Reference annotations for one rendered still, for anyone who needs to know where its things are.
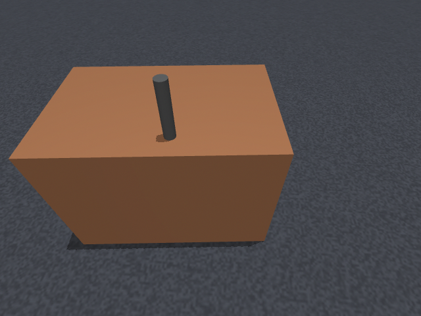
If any can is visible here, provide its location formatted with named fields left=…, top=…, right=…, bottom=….
left=153, top=74, right=176, bottom=140

